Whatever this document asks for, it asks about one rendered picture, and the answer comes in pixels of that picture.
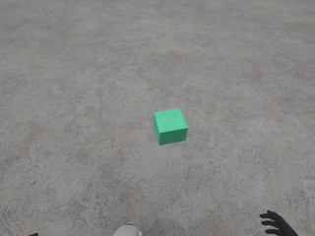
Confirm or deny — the carton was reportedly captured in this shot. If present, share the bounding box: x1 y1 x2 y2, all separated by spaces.
154 108 188 146

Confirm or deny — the robot left thigh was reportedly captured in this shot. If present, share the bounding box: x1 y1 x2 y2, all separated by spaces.
113 225 143 236

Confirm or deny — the right robot hand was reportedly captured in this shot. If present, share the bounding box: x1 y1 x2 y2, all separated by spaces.
259 210 298 236

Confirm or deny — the robot left shin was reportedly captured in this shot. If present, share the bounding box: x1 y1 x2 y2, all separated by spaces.
126 222 137 227

